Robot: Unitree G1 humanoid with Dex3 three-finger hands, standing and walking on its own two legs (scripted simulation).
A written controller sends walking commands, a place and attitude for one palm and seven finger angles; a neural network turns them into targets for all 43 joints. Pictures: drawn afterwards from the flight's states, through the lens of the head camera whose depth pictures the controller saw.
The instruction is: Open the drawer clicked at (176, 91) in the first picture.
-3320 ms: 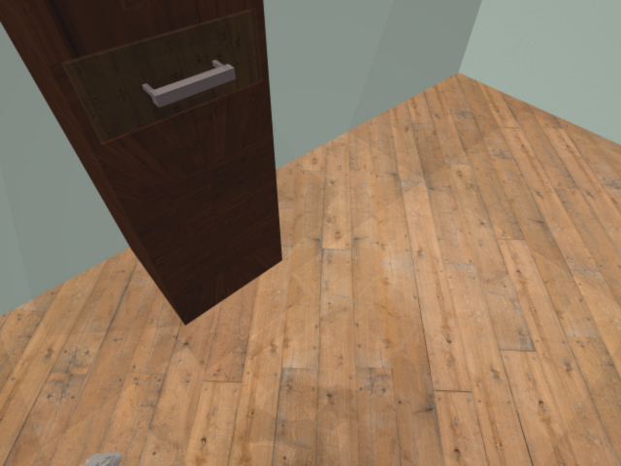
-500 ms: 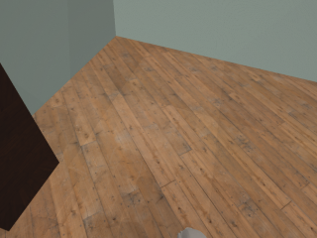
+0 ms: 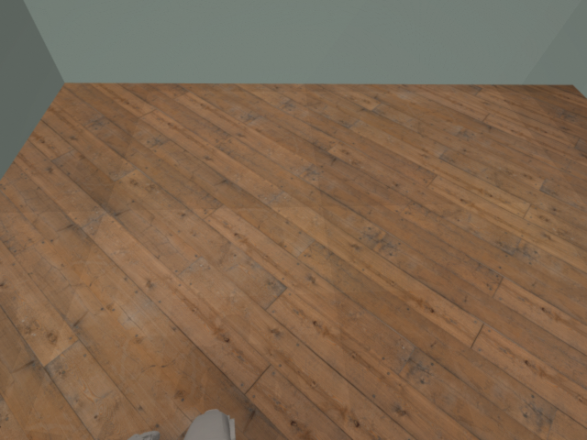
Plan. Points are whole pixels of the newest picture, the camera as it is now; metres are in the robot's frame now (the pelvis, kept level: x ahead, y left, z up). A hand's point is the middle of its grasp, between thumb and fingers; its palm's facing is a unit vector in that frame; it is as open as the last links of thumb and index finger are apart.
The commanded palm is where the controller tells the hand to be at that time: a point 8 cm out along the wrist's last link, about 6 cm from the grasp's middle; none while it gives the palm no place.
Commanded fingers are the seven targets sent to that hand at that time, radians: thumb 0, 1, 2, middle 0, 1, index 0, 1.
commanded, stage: walk to a spot facing it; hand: left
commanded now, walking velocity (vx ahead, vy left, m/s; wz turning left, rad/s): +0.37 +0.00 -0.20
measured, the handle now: out of the picture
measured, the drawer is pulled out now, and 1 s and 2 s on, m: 0.00 0.00 0.00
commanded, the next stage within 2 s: turn to face it in 0.48 s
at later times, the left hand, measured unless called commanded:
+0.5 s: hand (171, 358) +0.28 +0.22 -0.17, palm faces -0.15 -0.98 -0.11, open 7.4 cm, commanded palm none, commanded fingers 0.00 0.90 0.90 -0.20 -0.30 -0.20 -0.30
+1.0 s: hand (237, 245) +0.51 +0.12 -0.16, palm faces -0.15 -0.98 -0.14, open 7.3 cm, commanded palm none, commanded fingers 0.00 0.90 0.90 -0.20 -0.30 -0.20 -0.30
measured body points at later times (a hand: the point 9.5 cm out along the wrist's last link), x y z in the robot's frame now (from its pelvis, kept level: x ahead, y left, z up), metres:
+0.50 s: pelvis +0.21 +0.05 +0.01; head +0.24 +0.07 +0.46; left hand +0.29 +0.27 -0.16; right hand +0.15 -0.19 -0.13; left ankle +0.16 +0.14 -0.73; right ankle +0.25 -0.11 -0.65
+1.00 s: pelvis +0.36 -0.01 +0.00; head +0.37 +0.00 +0.44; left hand +0.52 +0.18 -0.15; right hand +0.34 -0.24 -0.15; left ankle +0.41 +0.10 -0.69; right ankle +0.37 -0.12 -0.73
